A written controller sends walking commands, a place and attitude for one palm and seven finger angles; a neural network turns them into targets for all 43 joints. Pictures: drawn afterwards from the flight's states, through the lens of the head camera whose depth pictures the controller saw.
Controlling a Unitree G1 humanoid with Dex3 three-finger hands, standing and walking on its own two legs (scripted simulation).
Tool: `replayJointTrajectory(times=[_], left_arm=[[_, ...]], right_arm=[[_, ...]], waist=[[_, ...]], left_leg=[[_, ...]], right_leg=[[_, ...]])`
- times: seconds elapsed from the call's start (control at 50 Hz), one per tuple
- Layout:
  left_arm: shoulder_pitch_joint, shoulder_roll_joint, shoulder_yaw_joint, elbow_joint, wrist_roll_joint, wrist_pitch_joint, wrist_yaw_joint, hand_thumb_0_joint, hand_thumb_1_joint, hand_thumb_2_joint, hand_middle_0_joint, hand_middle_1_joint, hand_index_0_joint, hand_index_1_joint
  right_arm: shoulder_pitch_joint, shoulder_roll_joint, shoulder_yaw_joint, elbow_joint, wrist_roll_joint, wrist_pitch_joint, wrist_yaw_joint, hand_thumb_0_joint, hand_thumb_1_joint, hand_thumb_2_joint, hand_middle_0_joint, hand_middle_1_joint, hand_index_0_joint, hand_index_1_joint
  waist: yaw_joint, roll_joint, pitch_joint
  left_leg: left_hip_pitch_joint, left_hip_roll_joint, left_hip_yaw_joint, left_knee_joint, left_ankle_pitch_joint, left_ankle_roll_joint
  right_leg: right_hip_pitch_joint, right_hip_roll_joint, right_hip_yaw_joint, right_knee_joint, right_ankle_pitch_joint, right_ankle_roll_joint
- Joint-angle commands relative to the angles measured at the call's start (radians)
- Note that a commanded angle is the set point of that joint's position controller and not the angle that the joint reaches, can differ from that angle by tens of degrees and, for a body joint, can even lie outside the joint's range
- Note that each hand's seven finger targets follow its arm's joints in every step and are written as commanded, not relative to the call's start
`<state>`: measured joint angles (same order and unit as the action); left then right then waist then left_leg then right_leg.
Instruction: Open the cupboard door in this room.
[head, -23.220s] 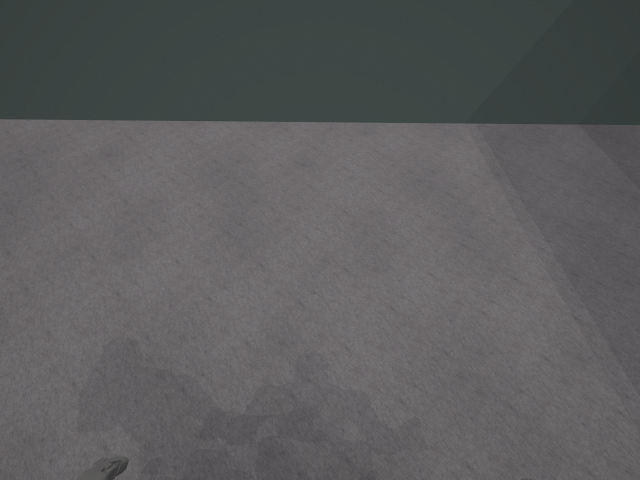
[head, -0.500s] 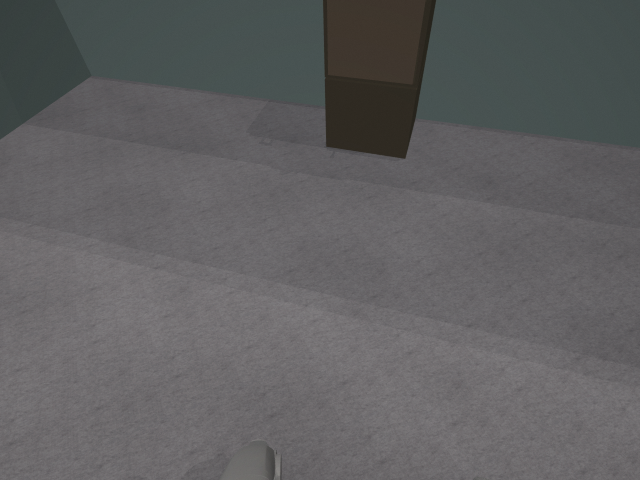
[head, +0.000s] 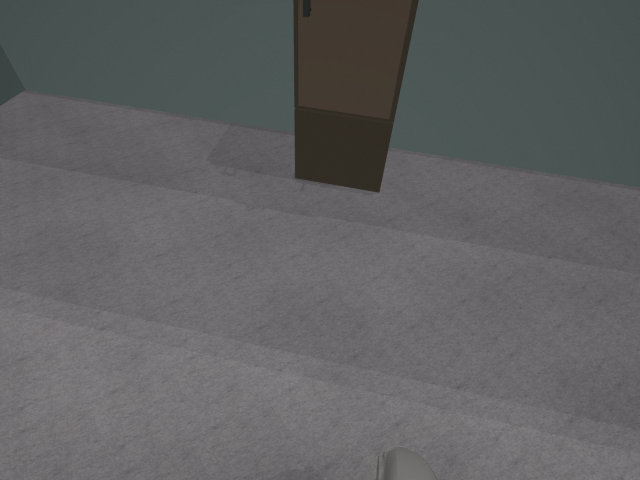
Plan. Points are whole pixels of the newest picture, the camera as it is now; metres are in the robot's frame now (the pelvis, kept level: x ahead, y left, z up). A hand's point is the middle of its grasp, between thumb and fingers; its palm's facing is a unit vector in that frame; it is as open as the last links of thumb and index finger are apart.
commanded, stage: turn or walk to find it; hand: left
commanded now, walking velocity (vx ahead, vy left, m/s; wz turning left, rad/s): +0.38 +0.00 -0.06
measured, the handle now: out of the picture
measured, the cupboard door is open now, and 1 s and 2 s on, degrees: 0 0 0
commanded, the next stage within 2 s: stand and wait in 0.60 s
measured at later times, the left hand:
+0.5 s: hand (248, 420) +0.24 +0.12 -0.16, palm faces +0.07 -0.97 -0.25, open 7.1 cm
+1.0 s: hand (245, 345) +0.37 +0.15 -0.18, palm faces +0.07 -0.98 -0.20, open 7.3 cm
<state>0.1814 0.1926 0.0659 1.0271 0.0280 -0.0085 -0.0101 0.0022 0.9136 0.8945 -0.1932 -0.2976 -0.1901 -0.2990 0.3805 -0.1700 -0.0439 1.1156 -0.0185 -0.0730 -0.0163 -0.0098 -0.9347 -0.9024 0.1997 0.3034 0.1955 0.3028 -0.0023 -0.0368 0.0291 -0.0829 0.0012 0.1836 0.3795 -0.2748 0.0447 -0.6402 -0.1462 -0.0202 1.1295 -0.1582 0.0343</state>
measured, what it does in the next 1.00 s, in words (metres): walks ahead: right foot, then left foot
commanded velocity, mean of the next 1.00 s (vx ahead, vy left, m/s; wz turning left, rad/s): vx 0.22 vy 0.00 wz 0.01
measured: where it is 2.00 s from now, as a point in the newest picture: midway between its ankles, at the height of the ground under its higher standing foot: (329, 437)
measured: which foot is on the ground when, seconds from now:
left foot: down 0.00-0.22, up 0.24-0.70, down 0.72-1.00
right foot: up 0.00-0.18, down 0.20-0.72, up 0.74-1.00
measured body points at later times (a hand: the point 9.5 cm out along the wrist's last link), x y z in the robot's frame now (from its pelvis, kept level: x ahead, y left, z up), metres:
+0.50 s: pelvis +0.20 -0.08 +0.00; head +0.20 -0.09 +0.45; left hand +0.24 +0.17 -0.14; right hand +0.25 -0.31 -0.16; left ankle +0.25 +0.08 -0.67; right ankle +0.20 -0.16 -0.74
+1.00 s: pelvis +0.34 -0.03 -0.01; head +0.35 -0.02 +0.44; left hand +0.37 +0.20 -0.16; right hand +0.41 -0.26 -0.15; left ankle +0.37 +0.08 -0.74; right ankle +0.38 -0.17 -0.72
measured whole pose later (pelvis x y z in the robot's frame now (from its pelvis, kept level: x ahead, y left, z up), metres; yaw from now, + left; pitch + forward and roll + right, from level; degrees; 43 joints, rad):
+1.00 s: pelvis +0.34 -0.03 -0.01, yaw +1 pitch -3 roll +1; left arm 0.22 0.17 0.03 1.11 0.02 -0.01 0.03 0.01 0.92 0.89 -0.20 -0.30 -0.19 -0.30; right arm 0.18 -0.17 -0.04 1.07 -0.02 -0.04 -0.02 -0.03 -0.95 -0.90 0.20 0.30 0.20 0.30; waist 0.01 -0.02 0.06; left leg -0.20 0.06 0.18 0.49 -0.23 0.01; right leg -0.35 -0.10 -0.08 0.76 -0.34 0.05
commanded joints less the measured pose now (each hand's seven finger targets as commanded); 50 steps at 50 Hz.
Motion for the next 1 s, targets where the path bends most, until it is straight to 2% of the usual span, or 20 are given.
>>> replayJointTrajectory(times=[0.0,0.1,0.12,0.16,0.18,0.2,0.22,0.26,0.3,0.34,0.42,0.58,0.62,0.66,0.68,0.7,0.72,0.78,0.84,0.98], left_arm=[[-0.085,0.008,-0.009,-0.082,-0.003,-0.01,-0.019,0.0,0.9,0.9,-0.2,-0.3,-0.2,-0.3],[-0.172,0.012,-0.014,-0.114,-0.005,-0.03,-0.019,0.0,0.9,0.9,-0.2,-0.3,-0.2,-0.3],[-0.134,0.019,-0.011,-0.106,-0.005,-0.036,-0.017,0.0,0.9,0.9,-0.2,-0.3,-0.2,-0.3],[0.109,0.078,0.002,-0.025,0.0,-0.055,-0.011,0.0,0.9,0.9,-0.2,-0.3,-0.2,-0.3],[0.272,0.172,0.027,0.023,0.009,-0.07,0.001,0.0,0.9,0.9,-0.2,-0.3,-0.2,-0.3],[0.372,0.279,0.053,0.057,-0.004,-0.07,0.013,0.0,0.9,0.9,-0.2,-0.3,-0.2,-0.3],[0.322,0.269,0.049,0.05,-0.018,-0.063,0.021,0.0,0.9,0.9,-0.2,-0.3,-0.2,-0.3],[0.149,0.181,0.03,0.012,-0.021,-0.063,0.019,0.0,0.9,0.9,-0.2,-0.3,-0.2,-0.3],[0.068,0.103,0.004,-0.004,-0.017,-0.069,0.019,0.0,0.9,0.9,-0.2,-0.3,-0.2,-0.3],[0.059,0.069,-0.007,0.004,-0.01,-0.073,0.021,0.0,0.9,0.9,-0.2,-0.3,-0.2,-0.3],[0.08,0.076,-0.002,0.006,-0.005,-0.087,0.021,0.0,0.9,0.9,-0.2,-0.3,-0.2,-0.3],[0.19,0.13,0.0,0.063,-0.005,-0.088,0.019,0.0,0.9,0.9,-0.2,-0.3,-0.2,-0.3],[0.193,0.131,0.0,0.075,-0.005,-0.081,0.021,0.0,0.9,0.9,-0.2,-0.3,-0.2,-0.3],[0.187,0.124,-0.005,0.085,-0.011,-0.074,0.025,0.0,0.9,0.9,-0.2,-0.3,-0.2,-0.3],[0.21,0.098,-0.012,0.083,-0.016,-0.071,0.025,0.0,0.9,0.9,-0.2,-0.3,-0.2,-0.3],[0.247,0.043,-0.026,0.072,-0.026,-0.07,0.023,0.0,0.9,0.9,-0.2,-0.3,-0.2,-0.3],[0.222,0.038,-0.037,0.057,-0.024,-0.07,0.027,0.0,0.9,0.9,-0.2,-0.3,-0.2,-0.3],[0.147,0.022,-0.031,0.073,-0.017,-0.045,0.031,0.0,0.9,0.9,-0.2,-0.3,-0.2,-0.3],[0.165,-0.013,-0.034,0.085,-0.02,-0.022,0.025,0.0,0.9,0.9,-0.2,-0.3,-0.2,-0.3],[0.2,-0.018,-0.042,0.087,-0.01,0.0,0.032,0.0,0.9,0.9,-0.2,-0.3,-0.2,-0.3]], right_arm=[[0.065,-0.104,-0.024,-0.045,-0.002,-0.025,-0.002,0.0,-0.9,-0.9,0.2,0.3,0.2,0.3],[0.128,-0.121,-0.031,-0.016,-0.012,-0.011,-0.001,0.0,-0.9,-0.9,0.2,0.3,0.2,0.3],[0.124,-0.128,-0.031,-0.014,-0.01,-0.008,-0.002,0.0,-0.9,-0.9,0.2,0.3,0.2,0.3],[0.101,-0.134,-0.033,-0.013,-0.002,-0.006,0.003,0.0,-0.9,-0.9,0.2,0.3,0.2,0.3],[0.102,-0.098,-0.025,-0.027,0.007,-0.007,0.014,0.0,-0.9,-0.9,0.2,0.3,0.2,0.3],[0.111,-0.044,-0.011,-0.066,0.013,-0.005,0.016,0.0,-0.9,-0.9,0.2,0.3,0.2,0.3],[0.041,-0.071,-0.018,-0.083,0.016,0.005,0.009,0.0,-0.9,-0.9,0.2,0.3,0.2,0.3],[-0.022,-0.054,-0.026,-0.074,0.013,0.015,0.016,0.0,-0.9,-0.9,0.2,0.3,0.2,0.3],[-0.017,-0.022,-0.023,-0.061,-0.004,0.037,0.021,0.0,-0.9,-0.9,0.2,0.3,0.2,0.3],[0.017,-0.006,-0.022,-0.054,-0.008,0.057,0.026,0.0,-0.9,-0.9,0.2,0.3,0.2,0.3],[-0.043,-0.017,-0.029,-0.091,-0.011,0.066,0.039,0.0,-0.9,-0.9,0.2,0.3,0.2,0.3],[-0.289,-0.035,-0.016,-0.181,-0.007,0.036,0.058,0.0,-0.9,-0.9,0.2,0.3,0.2,0.3],[-0.277,-0.046,-0.013,-0.176,-0.007,0.028,0.051,0.0,-0.9,-0.9,0.2,0.3,0.2,0.3],[-0.155,-0.082,-0.017,-0.132,-0.01,0.018,0.041,0.0,-0.9,-0.9,0.2,0.3,0.2,0.3],[-0.035,-0.137,-0.027,-0.095,-0.016,0.009,0.031,0.0,-0.9,-0.9,0.2,0.3,0.2,0.3],[0.076,-0.23,-0.046,-0.068,-0.018,0.006,0.017,0.0,-0.9,-0.9,0.2,0.3,0.2,0.3],[0.114,-0.252,-0.042,-0.048,-0.003,0.019,0.007,0.0,-0.9,-0.9,0.2,0.3,0.2,0.3],[-0.063,-0.16,-0.014,-0.07,-0.002,0.02,-0.009,0.0,-0.9,-0.9,0.2,0.3,0.2,0.3],[-0.124,-0.119,-0.001,-0.069,0.0,0.019,-0.01,0.0,-0.9,-0.9,0.2,0.3,0.2,0.3],[-0.189,-0.104,-0.013,-0.075,0.001,0.044,-0.007,0.0,-0.9,-0.9,0.2,0.3,0.2,0.3]], waist=[[-0.016,0.129,0.118],[-0.049,0.139,0.092],[-0.026,0.132,0.069],[0.083,0.073,-0.074],[0.15,-0.079,-0.195],[0.14,-0.285,-0.283],[0.138,-0.156,-0.222],[0.081,-0.053,-0.058],[0.018,-0.051,0.036],[-0.018,-0.082,0.062],[-0.023,-0.1,0.07],[0.048,-0.051,0.075],[0.035,-0.045,0.064],[-0.024,0.027,0.004],[-0.061,0.123,-0.101],[-0.09,0.303,-0.218],[-0.097,0.324,-0.25],[-0.037,0.206,-0.065],[-0.002,0.198,-0.038],[0.048,0.185,-0.005]], left_leg=[[-0.044,0.277,-0.157,-0.212,0.274,0.109],[0.037,0.297,-0.127,-0.118,0.443,0.086],[0.045,0.293,-0.117,-0.064,0.537,0.077],[-0.019,0.23,-0.066,0.222,0.623,0.02],[-0.246,0.162,-0.017,0.506,0.347,-0.023],[-0.49,0.013,-0.039,0.801,-0.287,-0.062],[-0.539,0.056,-0.164,0.927,-0.293,-0.04],[-0.557,0.134,-0.192,0.97,-0.115,-0.035],[-0.486,0.165,-0.184,0.893,-0.011,-0.05],[-0.448,0.164,-0.161,0.824,0.018,-0.068],[-0.467,0.175,-0.137,0.673,0.09,-0.095],[-0.451,0.143,-0.077,0.291,0.076,-0.08],[-0.38,0.126,-0.061,0.223,0.052,-0.071],[-0.153,0.089,-0.037,0.104,0.153,-0.064],[0.084,0.153,-0.106,0.075,0.357,-0.033],[0.317,0.374,-0.347,0.093,0.677,0.07],[0.343,0.482,-0.407,0.058,0.938,0.154],[0.054,0.408,-0.272,-0.001,0.824,0.126],[-0.071,0.316,-0.158,-0.042,0.706,0.082],[-0.21,0.255,-0.138,-0.043,0.23,0.055]], right_leg=[[-0.031,-0.022,-0.037,-0.231,0.031,0.009],[0.118,0.045,-0.105,-0.485,-0.044,-0.029],[0.184,0.068,-0.12,-0.524,-0.053,-0.042],[0.529,0.107,-0.133,-0.641,0.03,-0.067],[0.817,-0.094,0.081,-0.661,0.055,-0.121],[0.978,-0.334,0.457,-0.736,0.225,-0.219],[0.896,-0.349,0.439,-0.781,0.209,-0.249],[0.648,-0.286,0.323,-0.854,-0.049,-0.188],[0.431,-0.207,0.165,-0.912,-0.097,-0.142],[0.34,-0.169,0.076,-0.95,-0.131,-0.137],[0.341,-0.145,0.011,-0.992,-0.108,-0.157],[0.556,-0.171,0.01,-0.938,0.037,-0.177],[0.578,-0.17,-0.003,-0.875,0.159,-0.169],[0.535,-0.115,-0.079,-0.685,0.321,-0.123],[0.429,-0.045,-0.133,-0.482,0.268,-0.067],[0.214,0.073,-0.184,-0.247,-0.127,-0.016],[0.147,0.102,-0.105,-0.055,-0.495,-0.013],[0.151,0.019,-0.026,-0.026,-0.396,-0.003],[0.265,0.025,-0.039,-0.176,-0.3,0.009],[0.454,0.055,-0.09,-0.534,-0.065,0.024]])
